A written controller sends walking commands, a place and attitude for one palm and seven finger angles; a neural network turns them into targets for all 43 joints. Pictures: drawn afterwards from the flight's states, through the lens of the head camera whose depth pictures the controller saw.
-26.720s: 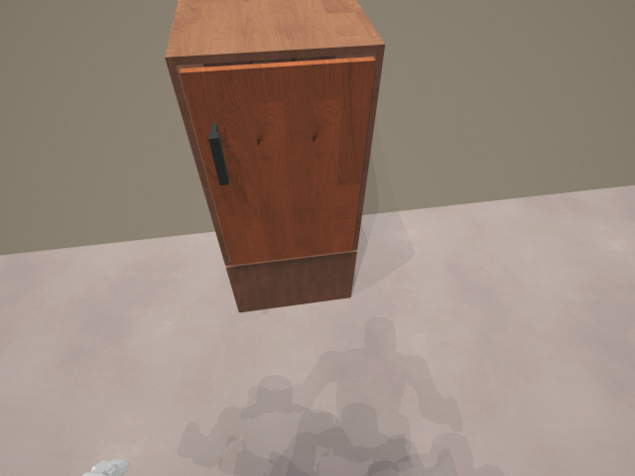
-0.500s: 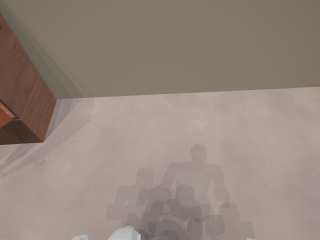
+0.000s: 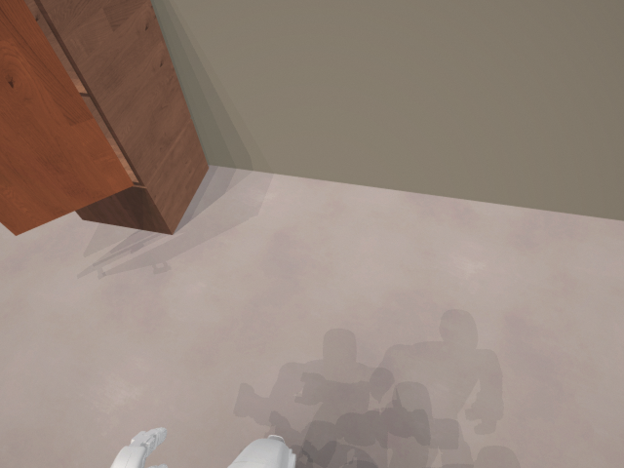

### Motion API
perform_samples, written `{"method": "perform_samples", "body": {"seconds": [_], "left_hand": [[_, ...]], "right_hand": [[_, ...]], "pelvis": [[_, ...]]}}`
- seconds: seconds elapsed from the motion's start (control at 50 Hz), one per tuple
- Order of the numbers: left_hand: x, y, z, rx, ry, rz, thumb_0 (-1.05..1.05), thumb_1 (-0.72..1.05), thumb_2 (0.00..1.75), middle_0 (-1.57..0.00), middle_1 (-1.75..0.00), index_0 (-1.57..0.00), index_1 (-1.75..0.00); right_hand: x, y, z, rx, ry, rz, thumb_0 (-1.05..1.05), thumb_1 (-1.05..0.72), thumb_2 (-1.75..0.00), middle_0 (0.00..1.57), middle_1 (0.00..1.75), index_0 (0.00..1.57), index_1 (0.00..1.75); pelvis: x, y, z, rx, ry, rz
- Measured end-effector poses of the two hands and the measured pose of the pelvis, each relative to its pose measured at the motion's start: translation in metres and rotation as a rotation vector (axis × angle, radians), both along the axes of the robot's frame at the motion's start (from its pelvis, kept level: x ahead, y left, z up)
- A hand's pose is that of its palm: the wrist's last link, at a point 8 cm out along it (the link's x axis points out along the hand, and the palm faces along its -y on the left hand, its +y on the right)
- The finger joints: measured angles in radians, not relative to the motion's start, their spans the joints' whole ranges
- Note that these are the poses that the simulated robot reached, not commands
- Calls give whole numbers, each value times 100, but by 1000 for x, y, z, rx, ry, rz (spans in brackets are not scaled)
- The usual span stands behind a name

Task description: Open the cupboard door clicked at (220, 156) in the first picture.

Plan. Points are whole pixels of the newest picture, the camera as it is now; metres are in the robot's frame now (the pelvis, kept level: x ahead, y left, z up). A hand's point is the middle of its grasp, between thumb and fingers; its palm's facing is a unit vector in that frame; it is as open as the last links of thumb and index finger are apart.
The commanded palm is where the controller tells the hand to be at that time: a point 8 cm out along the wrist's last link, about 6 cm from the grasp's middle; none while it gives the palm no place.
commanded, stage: turn to face it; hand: left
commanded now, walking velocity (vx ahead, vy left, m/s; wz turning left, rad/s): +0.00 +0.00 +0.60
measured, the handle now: out of the picture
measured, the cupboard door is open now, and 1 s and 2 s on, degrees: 46 46 46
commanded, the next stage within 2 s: take the last steps up to it in 0.84 s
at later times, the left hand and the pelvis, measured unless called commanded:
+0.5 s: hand out of the picture +0.01 +0.25 -0.16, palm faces +0.33 -0.91 -0.25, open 7.4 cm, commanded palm none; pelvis -0.01 +0.01 +0.01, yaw +18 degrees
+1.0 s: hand out of the picture -0.07 +0.15 -0.16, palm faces +0.56 -0.80 -0.21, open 7.4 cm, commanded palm none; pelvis +0.00 -0.03 +0.01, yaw +32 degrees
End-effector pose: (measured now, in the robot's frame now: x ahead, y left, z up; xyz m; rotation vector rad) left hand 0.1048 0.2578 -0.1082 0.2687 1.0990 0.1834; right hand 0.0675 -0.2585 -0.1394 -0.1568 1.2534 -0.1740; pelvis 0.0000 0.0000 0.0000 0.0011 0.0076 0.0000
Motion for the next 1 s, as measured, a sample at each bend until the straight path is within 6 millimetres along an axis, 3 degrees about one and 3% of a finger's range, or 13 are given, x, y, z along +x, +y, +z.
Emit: {"method": "perform_samples", "body": {"seconds": [0.16, 0.32, 0.44, 0.54, 0.68, 0.8, 0.9, 1.0], "left_hand": [[-53, -16, -9, -76, 70, 118, 1, 90, 90, -20, -30, -20, -30], [-109, 13, -44, -124, 143, 277, 1, 90, 90, -21, -30, -20, -30], [-118, 30, -27, -93, 122, 347, 1, 90, 90, -20, -30, -19, -30], [-112, 29, -11, -61, 66, 376, 1, 90, 90, -20, -30, -19, -29], [-108, 1, -3, -8, -4, 413, 1, 90, 90, -20, -30, -19, -30], [-138, -40, 1, -43, 42, 483, 1, 90, 90, -20, -30, -20, -30], [-168, -66, -7, -103, 96, 558, 1, 90, 90, -20, -30, -20, -30], [-211, -74, -22, -149, 154, 646, 1, 91, 90, -21, -30, -20, -30]], "right_hand": [[34, 3, 18, -12, -3, 113, 1, -91, -89, 20, 30, 20, 30], [88, 42, 24, -67, -98, 290, 1, -91, -89, 20, 30, 20, 30], [88, 56, 32, -68, -86, 356, 1, -91, -89, 20, 30, 21, 30], [83, 55, 27, -37, -50, 387, 1, -91, -89, 20, 30, 21, 30], [86, 33, 0, 15, 0, 415, 1, -91, -89, 20, 30, 21, 30], [102, 22, 2, 13, 31, 459, 1, -91, -89, 20, 30, 20, 30], [117, 31, 12, -1, 30, 517, 1, -91, -89, 20, 30, 20, 30], [135, 60, 18, -20, -10, 603, 1, -91, -89, 19, 30, 20, 30]], "pelvis": [[1, -3, 9, 30, -12, 118], [-2, 17, -7, 3, 1, 229], [-6, 15, 6, -17, 5, 287], [-6, 6, 10, -21, 6, 332], [0, -25, -1, 5, 17, 403], [2, -36, 8, 23, -9, 473], [5, -37, 13, 38, -4, 522], [0, -29, 9, 27, -5, 560]]}}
